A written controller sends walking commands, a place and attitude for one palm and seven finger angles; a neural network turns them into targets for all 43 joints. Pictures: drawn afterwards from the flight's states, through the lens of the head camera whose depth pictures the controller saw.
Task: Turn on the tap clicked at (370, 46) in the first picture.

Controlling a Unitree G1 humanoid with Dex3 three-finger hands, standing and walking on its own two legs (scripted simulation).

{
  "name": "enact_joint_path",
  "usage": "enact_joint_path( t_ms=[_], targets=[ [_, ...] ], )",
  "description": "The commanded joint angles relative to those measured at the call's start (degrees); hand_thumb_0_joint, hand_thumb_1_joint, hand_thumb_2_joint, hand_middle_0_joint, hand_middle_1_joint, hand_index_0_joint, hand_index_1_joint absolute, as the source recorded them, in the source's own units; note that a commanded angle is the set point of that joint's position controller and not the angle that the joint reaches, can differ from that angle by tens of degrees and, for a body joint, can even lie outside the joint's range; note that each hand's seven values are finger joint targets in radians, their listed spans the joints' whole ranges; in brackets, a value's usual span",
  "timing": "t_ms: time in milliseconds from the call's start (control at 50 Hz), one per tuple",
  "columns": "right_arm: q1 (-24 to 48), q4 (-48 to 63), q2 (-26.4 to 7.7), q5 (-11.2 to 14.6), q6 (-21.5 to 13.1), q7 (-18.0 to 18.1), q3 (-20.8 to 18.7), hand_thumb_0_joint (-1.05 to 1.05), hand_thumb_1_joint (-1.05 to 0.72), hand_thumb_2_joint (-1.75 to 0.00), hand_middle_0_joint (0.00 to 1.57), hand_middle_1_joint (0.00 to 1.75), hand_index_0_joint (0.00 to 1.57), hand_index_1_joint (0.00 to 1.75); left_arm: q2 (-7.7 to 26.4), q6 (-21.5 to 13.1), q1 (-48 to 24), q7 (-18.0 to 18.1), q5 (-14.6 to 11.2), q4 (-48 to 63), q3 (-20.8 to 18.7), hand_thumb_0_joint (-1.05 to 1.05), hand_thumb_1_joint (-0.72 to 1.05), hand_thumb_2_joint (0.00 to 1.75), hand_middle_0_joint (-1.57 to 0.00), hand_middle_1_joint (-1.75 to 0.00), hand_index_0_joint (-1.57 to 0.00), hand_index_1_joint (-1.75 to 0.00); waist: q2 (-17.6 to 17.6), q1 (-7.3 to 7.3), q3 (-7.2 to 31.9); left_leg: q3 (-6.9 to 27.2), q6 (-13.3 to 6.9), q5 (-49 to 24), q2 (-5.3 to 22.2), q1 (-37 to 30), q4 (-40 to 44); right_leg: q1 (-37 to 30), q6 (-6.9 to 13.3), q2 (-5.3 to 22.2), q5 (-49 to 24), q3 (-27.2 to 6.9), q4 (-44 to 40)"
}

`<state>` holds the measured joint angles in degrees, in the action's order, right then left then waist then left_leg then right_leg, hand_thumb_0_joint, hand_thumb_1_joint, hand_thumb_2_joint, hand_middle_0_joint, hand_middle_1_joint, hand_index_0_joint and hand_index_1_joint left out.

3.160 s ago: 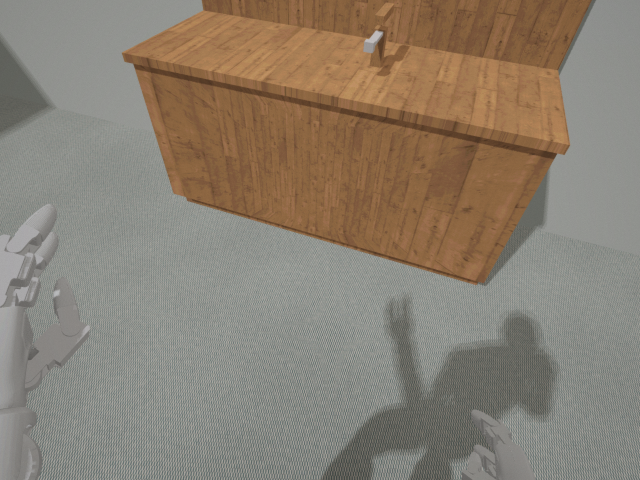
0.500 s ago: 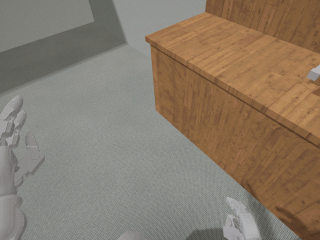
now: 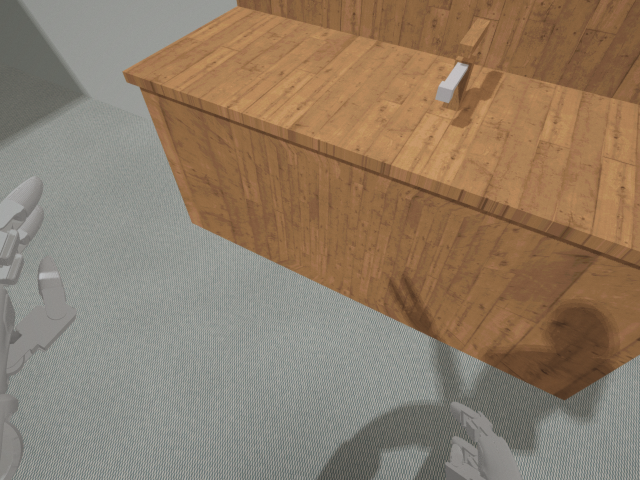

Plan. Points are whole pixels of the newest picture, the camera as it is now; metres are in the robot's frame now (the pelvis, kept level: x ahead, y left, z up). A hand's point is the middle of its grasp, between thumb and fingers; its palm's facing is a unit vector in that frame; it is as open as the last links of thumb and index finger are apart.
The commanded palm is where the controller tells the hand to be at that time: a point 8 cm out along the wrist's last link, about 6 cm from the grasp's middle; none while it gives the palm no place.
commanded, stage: turn to face it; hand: left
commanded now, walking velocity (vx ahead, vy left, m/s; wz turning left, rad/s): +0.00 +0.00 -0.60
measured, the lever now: (445, 92) +0.80 -0.18 +0.06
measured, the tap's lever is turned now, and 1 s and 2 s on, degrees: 0 0 0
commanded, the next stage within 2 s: take the last steps up to it in 1.28 s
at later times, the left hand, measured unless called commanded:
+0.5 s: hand (159, 338) +0.20 +0.16 +0.17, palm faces +0.18 -0.91 -0.38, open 7.4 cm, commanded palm +0.16 +0.20 +0.18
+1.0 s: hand (328, 373) +0.18 +0.02 +0.18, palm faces -0.18 -0.84 -0.52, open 7.4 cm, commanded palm +0.16 +0.09 +0.18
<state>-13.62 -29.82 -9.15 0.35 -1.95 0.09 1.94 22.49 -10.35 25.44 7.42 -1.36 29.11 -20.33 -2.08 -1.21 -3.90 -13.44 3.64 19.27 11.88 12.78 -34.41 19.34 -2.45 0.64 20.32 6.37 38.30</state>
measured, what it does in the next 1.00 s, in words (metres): walks backwards, turning right: right foot, then left foot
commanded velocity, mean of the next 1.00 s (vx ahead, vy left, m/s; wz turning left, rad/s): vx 0.00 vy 0.00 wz -0.56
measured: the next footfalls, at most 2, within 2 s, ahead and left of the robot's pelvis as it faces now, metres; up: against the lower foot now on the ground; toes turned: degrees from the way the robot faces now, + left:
right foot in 0.02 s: +0.06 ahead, -0.11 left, +0.00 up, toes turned -7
left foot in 0.44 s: +0.00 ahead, +0.10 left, +0.00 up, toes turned -11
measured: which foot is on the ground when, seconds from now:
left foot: down 0.00-0.04, up 0.06-0.42, down 0.44-0.76, up 0.78-1.00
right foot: up 0.00-0.00, down 0.02-0.46, up 0.48-0.72, down 0.74-1.00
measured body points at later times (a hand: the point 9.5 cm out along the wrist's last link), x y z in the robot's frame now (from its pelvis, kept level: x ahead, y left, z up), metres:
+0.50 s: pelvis -0.07 -0.02 +0.00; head -0.05 -0.02 +0.45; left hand +0.19 +0.20 +0.19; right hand +0.05 -0.31 -0.07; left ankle -0.04 +0.10 -0.73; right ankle +0.01 -0.11 -0.72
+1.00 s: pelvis -0.13 -0.06 +0.00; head -0.08 -0.09 +0.45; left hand +0.19 +0.06 +0.20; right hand -0.14 -0.36 -0.10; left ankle -0.06 +0.06 -0.70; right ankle -0.13 -0.16 -0.73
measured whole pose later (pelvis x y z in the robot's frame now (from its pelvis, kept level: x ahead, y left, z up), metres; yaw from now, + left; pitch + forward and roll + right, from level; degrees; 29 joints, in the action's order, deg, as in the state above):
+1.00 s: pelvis -0.13 -0.06 +0.00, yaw -33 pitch +1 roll +0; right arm -10.0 -32.5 -14.3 0.3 2.9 2.2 -1.2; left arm 24.7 -12.0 32.2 8.1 -2.9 34.9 -23.0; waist 0.2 1.1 -5.9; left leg -2.2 4.2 24.9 3.0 23.1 -47.8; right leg 20.6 3.0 -4.0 10.6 -2.7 30.0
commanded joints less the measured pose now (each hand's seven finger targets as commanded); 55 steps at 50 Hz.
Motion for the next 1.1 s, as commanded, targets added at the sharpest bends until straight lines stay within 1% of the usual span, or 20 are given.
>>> enact_joint_path(
  t_ms=[0, 20, 40, 60, 120, 300, 360, 420, 460, 500, 600, 680, 700, 740, 760, 820, 960, 1020, 1040, 1080],
  targets=[
    [3.4, 7.8, -9.4, 0.9, -3.1, 0.1, -4.9, 0.00, -0.90, -0.90, 0.20, 0.30, 0.20, 0.30, 11.3, -3.9, -2.6, 1.3, 0.0, 13.0, -9.0, 0.00, 0.90, 0.90, -0.20, -0.30, -0.20, -0.30, -1.4, 0.33, 11.1, 1.5, -1.7, -19.4, 4.2, 4.4, -11.7, -16.3, 3.4, 4.6, -23.1, -4.9, -12.9],
    [4.6, 9.0, -7.5, 0.7, -2.9, 0.4, -4.1, 0.00, -0.90, -0.90, 0.20, 0.30, 0.20, 0.30, 13.8, -4.2, 1.0, 2.1, -0.1, 11.4, -11.6, 0.00, 0.90, 0.90, -0.20, -0.30, -0.20, -0.30, 10.8, -0.37, 13.1, 2.4, 0.4, 7.4, -3.7, 17.1, -23.7, -23.5, 9.6, 14.3, -51.3, -21.6, -11.6],
    [4.9, 9.0, -7.9, 1.1, -2.5, 0.6, -4.6, 0.00, -0.90, -0.90, 0.20, 0.30, 0.20, 0.30, 12.8, -3.2, 3.2, 2.3, -1.9, 10.4, -12.3, 0.00, 0.90, 0.90, -0.20, -0.30, -0.20, -0.30, 18.3, -0.51, 15.8, 10.0, 1.2, 16.3, -6.3, 21.0, -31.6, -21.7, 11.2, 17.7, -54.3, -29.5, -13.3],
    [5.7, 8.7, -7.5, 0.9, -1.6, 0.6, -4.4, 0.00, -0.90, -0.90, 0.20, 0.30, 0.20, 0.30, 13.4, -3.0, 4.6, 2.4, -2.3, 12.5, -13.2, 0.00, 0.90, 0.90, -0.20, -0.30, -0.20, -0.30, 16.1, -0.19, 15.1, 14.6, 1.3, 13.9, -5.4, 21.9, -35.5, -20.3, 11.6, 18.0, -47.0, -29.6, -13.9],
    [7.9, 6.6, -6.0, 0.2, 1.3, 0.6, -2.7, 0.00, -0.90, -0.90, 0.20, 0.30, 0.20, 0.30, 11.7, -4.0, 5.4, 2.7, -2.2, 15.2, -13.4, 0.00, 0.90, 0.90, -0.20, -0.30, -0.20, -0.30, 6.3, 0.77, 15.7, 14.8, 2.1, 7.0, -4.9, 20.9, -33.6, -17.8, 12.2, 14.1, -36.2, -21.4, -13.7],
    [7.9, 7.0, -8.8, 0.1, 2.9, 2.3, -4.0, 0.00, -0.90, -0.90, 0.20, 0.30, 0.20, 0.30, 9.1, -2.4, 2.0, 2.4, -1.9, 10.1, -8.2, 0.00, 0.90, 0.90, -0.20, -0.30, -0.20, -0.30, 9.6, -0.64, 10.2, 11.6, -0.2, 7.1, -9.4, 8.1, -10.0, -2.4, 11.8, 11.0, -1.3, -28.5, -24.3],
    [7.2, 7.7, -9.1, 0.2, 3.3, 2.1, -3.9, 0.00, -0.90, -0.90, 0.20, 0.30, 0.20, 0.30, 8.9, -2.5, -0.6, 2.3, -1.4, 11.3, -6.8, 0.00, 0.90, 0.90, -0.20, -0.30, -0.20, -0.30, 8.5, -0.50, 11.0, 11.2, -1.3, 6.5, -10.1, 3.0, -0.7, -1.5, 10.4, 9.6, 0.6, -29.3, -24.1],
    [5.9, 8.5, -10.3, -0.1, 3.0, 2.3, -4.4, 0.00, -0.90, -0.90, 0.20, 0.30, 0.20, 0.30, 9.8, -3.5, -5.1, 1.7, -1.3, 15.2, -6.2, 0.00, 0.90, 0.90, -0.20, -0.30, -0.20, -0.30, -0.3, 0.73, 8.5, 14.8, -4.7, 4.9, -4.0, -8.0, 16.5, 7.6, 5.3, 3.0, 3.8, -24.9, -15.8],
    [7.9, 9.0, -9.6, -0.4, 1.8, 2.6, -4.1, 0.00, -0.90, -0.90, 0.20, 0.30, 0.20, 0.30, 11.1, -4.5, -7.6, 1.6, 0.3, 17.1, -7.9, 0.00, 0.90, 0.90, -0.20, -0.30, -0.20, -0.30, -19.1, -0.48, 6.4, 28.5, -12.6, 8.2, 13.8, -1.4, 24.9, 12.9, 1.3, -4.1, 6.5, -10.6, 16.3],
    [7.0, 8.8, -8.6, 0.0, 0.8, 2.0, -4.9, 0.00, -0.90, -0.90, 0.20, 0.30, 0.20, 0.30, 7.8, -4.2, -5.1, 1.1, 0.5, 12.2, -5.8, 0.00, 0.90, 0.90, -0.20, -0.30, -0.20, -0.30, -11.8, 0.09, 0.9, 21.5, -13.4, 3.5, 12.4, 7.7, 22.6, 11.8, 0.5, -0.8, 4.3, -9.9, 31.1],
    [3.8, 7.3, -10.4, 0.6, -1.8, 0.8, -5.0, 0.00, -0.90, -0.90, 0.20, 0.30, 0.20, 0.30, 5.8, -4.1, -6.0, 1.4, -0.1, 10.9, -3.2, 0.00, 0.90, 0.90, -0.20, -0.30, -0.20, -0.30, -11.7, 1.04, 3.2, 9.2, -7.4, -23.0, 8.4, -1.7, 13.1, 4.8, -0.7, -0.7, 3.8, -1.4, 5.1],
    [3.8, 7.3, -10.6, 0.3, -3.4, 0.3, -5.0, 0.00, -0.90, -0.90, 0.20, 0.30, 0.20, 0.30, 7.8, -3.9, -7.6, 1.4, 0.0, 11.5, -5.0, 0.00, 0.90, 0.90, -0.20, -0.30, -0.20, -0.30, -11.5, 0.82, 7.2, 5.5, -4.0, -24.6, 6.4, -1.8, 3.3, -7.3, 0.0, -2.5, -6.1, 1.5, -10.2],
    [4.1, 7.4, -10.1, 0.5, -3.3, 0.1, -4.8, 0.00, -0.90, -0.90, 0.20, 0.30, 0.20, 0.30, 8.7, -4.0, -7.5, 1.6, 0.1, 11.6, -5.8, 0.00, 0.90, 0.90, -0.20, -0.30, -0.20, -0.30, -8.0, 0.60, 8.1, 5.1, -2.8, -20.4, 5.3, 1.9, -1.4, -12.2, 1.5, -0.2, -11.7, -1.2, -13.0],
    [5.7, 8.8, -7.1, 0.9, -2.5, 0.2, -3.9, 0.00, -0.90, -0.90, 0.20, 0.30, 0.20, 0.30, 12.2, -4.1, -2.4, 2.6, -0.5, 9.7, -9.7, 0.00, 0.90, 0.90, -0.20, -0.30, -0.20, -0.30, 15.8, -0.88, 11.8, 5.6, 1.1, 13.6, -6.3, 19.1, -22.6, -20.8, 11.2, 15.3, -41.4, -27.7, -14.6],
    [7.5, 8.9, -8.0, 1.2, -1.8, 0.4, -4.9, 0.00, -0.90, -0.90, 0.20, 0.30, 0.20, 0.30, 12.9, -3.6, -0.3, 2.7, -1.8, 11.5, -10.6, 0.00, 0.90, 0.90, -0.20, -0.30, -0.20, -0.30, 19.3, -1.35, 13.7, 12.6, 0.7, 14.8, -6.3, 20.0, -30.1, -18.1, 12.4, 17.7, -40.2, -32.5, -16.6],
    [8.7, 7.2, -6.0, 0.2, 0.9, 0.5, -2.7, 0.00, -0.90, -0.90, 0.20, 0.30, 0.20, 0.30, 12.1, -4.8, 5.4, 2.8, -2.2, 16.2, -13.2, 0.00, 0.90, 0.90, -0.20, -0.30, -0.20, -0.30, 6.8, -0.01, 16.5, 14.9, 1.4, 9.2, -5.7, 21.1, -29.2, -21.3, 13.1, 14.3, -39.3, -23.5, -12.3],
    [8.0, 6.8, -8.0, 0.2, 1.5, 2.2, -4.1, 0.00, -0.90, -0.90, 0.20, 0.30, 0.20, 0.30, 10.6, -4.1, 6.2, 2.7, -1.8, 13.3, -12.0, 0.00, 0.90, 0.90, -0.20, -0.30, -0.20, -0.30, 9.5, -0.04, 12.6, 11.4, -0.3, 4.6, -8.8, 7.2, -7.7, -7.6, 12.2, 10.9, -17.8, -24.6, -18.3],
    [6.0, 6.5, -9.1, 0.7, 1.2, 2.4, -4.6, 0.00, -0.90, -0.90, 0.20, 0.30, 0.20, 0.30, 9.3, -3.6, 4.1, 2.3, -1.5, 13.0, -9.6, 0.00, 0.90, 0.90, -0.20, -0.30, -0.20, -0.30, 6.5, 1.45, 12.0, 11.5, -1.6, -1.4, -8.3, -2.7, 7.4, -2.4, 8.7, 8.9, -10.0, -23.7, -16.4],
    [5.8, 6.8, -9.9, 0.5, 0.9, 2.7, -4.9, 0.00, -0.90, -0.90, 0.20, 0.30, 0.20, 0.30, 9.6, -4.1, 2.4, 2.1, -1.2, 14.4, -9.4, 0.00, 0.90, 0.90, -0.20, -0.30, -0.20, -0.30, 2.9, 1.52, 11.6, 13.3, -3.1, -3.5, -5.5, -5.8, 12.5, -0.1, 6.7, 5.8, -9.1, -22.0, -12.4],
    [7.1, 7.7, -10.7, 0.2, 0.3, 3.2, -5.2, 0.00, -0.90, -0.90, 0.20, 0.30, 0.20, 0.30, 10.0, -4.9, 1.9, 1.9, -0.4, 14.2, -9.9, 0.00, 0.90, 0.90, -0.20, -0.30, -0.20, -0.30, -14.5, 0.10, 9.6, 27.7, -10.4, -12.1, 9.9, -5.1, 19.0, 8.5, 1.9, -3.2, 7.1, -11.1, 7.7]
  ],
)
